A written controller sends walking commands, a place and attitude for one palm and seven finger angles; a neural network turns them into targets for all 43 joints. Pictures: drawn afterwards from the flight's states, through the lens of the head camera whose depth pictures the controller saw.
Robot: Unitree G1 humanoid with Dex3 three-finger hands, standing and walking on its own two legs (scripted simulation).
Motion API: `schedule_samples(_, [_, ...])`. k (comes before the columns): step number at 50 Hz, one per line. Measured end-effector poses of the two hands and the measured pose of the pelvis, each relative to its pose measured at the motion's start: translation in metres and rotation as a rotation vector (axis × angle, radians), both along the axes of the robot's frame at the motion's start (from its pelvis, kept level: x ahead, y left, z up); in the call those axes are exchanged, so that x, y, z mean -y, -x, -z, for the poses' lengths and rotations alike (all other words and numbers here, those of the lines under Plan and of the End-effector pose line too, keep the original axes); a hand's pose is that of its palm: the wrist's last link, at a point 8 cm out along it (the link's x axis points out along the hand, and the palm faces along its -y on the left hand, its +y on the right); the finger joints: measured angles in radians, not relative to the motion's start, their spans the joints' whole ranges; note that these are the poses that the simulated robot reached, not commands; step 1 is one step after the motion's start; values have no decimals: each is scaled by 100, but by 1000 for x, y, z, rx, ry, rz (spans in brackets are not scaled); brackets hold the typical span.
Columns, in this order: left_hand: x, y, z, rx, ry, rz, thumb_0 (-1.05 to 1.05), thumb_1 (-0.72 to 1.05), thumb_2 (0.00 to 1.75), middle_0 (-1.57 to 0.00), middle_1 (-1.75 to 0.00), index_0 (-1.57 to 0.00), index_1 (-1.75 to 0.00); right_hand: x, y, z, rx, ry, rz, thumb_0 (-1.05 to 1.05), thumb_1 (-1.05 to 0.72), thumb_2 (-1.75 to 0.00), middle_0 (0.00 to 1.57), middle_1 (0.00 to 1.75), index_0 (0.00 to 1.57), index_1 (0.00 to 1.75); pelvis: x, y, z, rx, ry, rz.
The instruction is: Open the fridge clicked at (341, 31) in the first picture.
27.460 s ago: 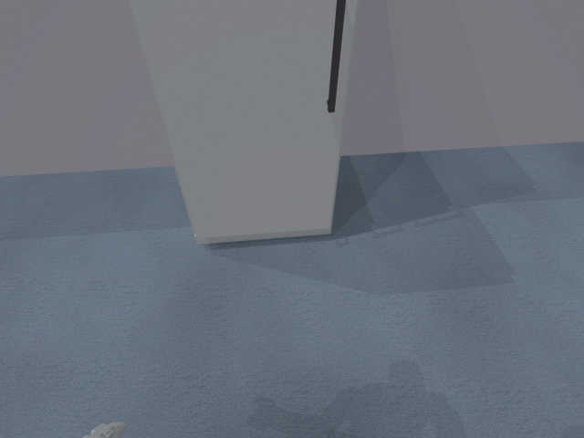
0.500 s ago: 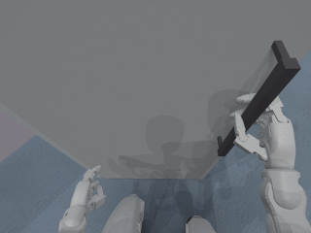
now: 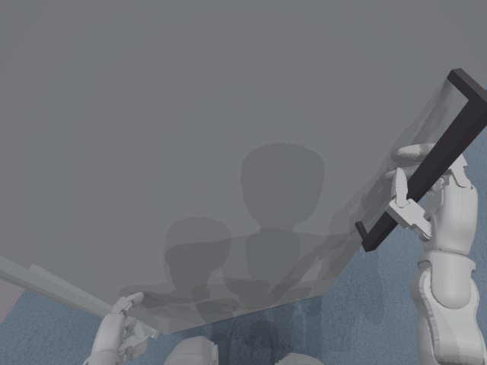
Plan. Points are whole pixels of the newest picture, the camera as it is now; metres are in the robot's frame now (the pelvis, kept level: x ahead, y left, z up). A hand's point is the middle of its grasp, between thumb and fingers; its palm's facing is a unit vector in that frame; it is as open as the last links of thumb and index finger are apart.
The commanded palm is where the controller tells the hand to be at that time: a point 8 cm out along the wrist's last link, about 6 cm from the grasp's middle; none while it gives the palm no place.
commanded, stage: stop walking and hold the door back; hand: right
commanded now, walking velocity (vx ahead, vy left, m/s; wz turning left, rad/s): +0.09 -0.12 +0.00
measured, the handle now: (400, 187) +0.35 -0.21 +0.11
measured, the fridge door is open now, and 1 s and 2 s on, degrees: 59 56 57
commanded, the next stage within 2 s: loosen the grip on the handle in 1.36 s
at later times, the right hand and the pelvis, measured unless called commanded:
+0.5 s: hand (398, 183) +0.33 -0.19 +0.14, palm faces +0.32 +0.91 -0.28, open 5.8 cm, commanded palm +0.30 -0.24 +0.13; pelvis -0.06 +0.05 +0.02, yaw -6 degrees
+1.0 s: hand (392, 184) +0.33 -0.18 +0.14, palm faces +0.22 +0.95 -0.21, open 5.5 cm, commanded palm +0.29 -0.24 +0.13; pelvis -0.08 +0.01 +0.01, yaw -1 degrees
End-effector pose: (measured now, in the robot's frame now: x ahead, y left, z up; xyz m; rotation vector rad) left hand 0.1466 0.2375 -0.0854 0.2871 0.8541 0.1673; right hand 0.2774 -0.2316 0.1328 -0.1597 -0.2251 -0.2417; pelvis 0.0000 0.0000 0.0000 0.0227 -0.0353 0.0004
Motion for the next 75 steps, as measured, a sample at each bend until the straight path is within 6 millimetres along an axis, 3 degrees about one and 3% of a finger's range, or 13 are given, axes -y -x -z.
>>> schedule_samples(5, [10,-1,-8,49,67,89,2,91,90,-21,-30,-22,-32,-3,4,-7,-87,-10,63,-3,-69,-82,47,143,39,139,-17,20,-12,22,-25,46])
schedule_samples(10, [5,3,-3,79,107,150,1,90,90,-21,-30,-21,-31,-6,6,-10,-138,-5,127,-4,-69,-81,46,142,39,139,-41,37,-9,26,-1,63])
schedule_samples(13, [-9,6,10,73,116,178,1,90,90,-21,-30,-21,-30,-7,6,-11,-145,21,165,-6,-67,-81,46,141,39,139,-58,46,2,11,33,75])
schedule_samples(16, [-30,16,15,27,92,163,1,90,90,-21,-30,-21,-30,-7,4,-13,-186,31,180,-7,-66,-81,45,140,39,140,-62,54,-4,10,46,75])
schedule_samples(23, [-78,58,12,-66,20,51,2,91,90,-21,-30,-20,-30,-1,-12,-20,-249,84,137,-7,-58,-80,45,140,45,144,-58,59,-17,-4,86,109])
schedule_samples(27, [-90,82,7,-96,-29,-4,2,91,90,-21,-30,-20,-30,-1,-23,-20,-247,68,101,-6,-58,-80,45,140,46,144,-46,63,-18,-2,91,106])
schedule_samples(31, [-83,100,4,-95,-74,-45,2,91,90,-20,-30,-20,-30,-3,-33,-16,-187,25,36,-4,-62,-81,45,140,46,143,-27,66,-9,-3,51,93])
schedule_samples(34, [-66,110,2,-90,-55,-83,2,91,90,-20,-30,-20,-30,-6,-35,-13,-140,10,-14,-2,-68,-82,45,140,46,142,-18,70,-6,-1,46,69])
schedule_samples(40, [-16,119,8,-89,63,-50,2,91,90,-20,-30,-20,-30,-6,-32,-13,-142,-1,-18,-1,-71,-79,45,140,41,140,-16,72,-11,-13,22,33])
schedule_samples(45, [5,116,25,-102,134,-13,2,90,90,-21,-30,-20,-30,-4,-26,-14,-153,42,6,-4,-70,-77,45,140,39,140,-16,75,-7,-3,17,23])
schedule_samples(50, [4,109,24,-94,111,-5,2,90,90,-21,-30,-21,-30,-2,-22,-14,-169,43,-10,-5,-70,-78,45,140,41,140,-9,78,-8,-9,19,22])
schedule_samples(61, [-14,103,-13,15,-12,-62,1,91,90,-21,-30,-20,-30,2,-11,-11,-124,14,-72,-3,-72,-78,45,140,43,140,6,83,-12,-10,21,-10])
schedule_samples(75, [-8,132,2,-56,35,-64,1,91,90,-21,-30,-20,-30,5,-13,-12,-204,82,-84,-10,-69,-81,45,140,44,140,2,94,-13,-16,19,-15])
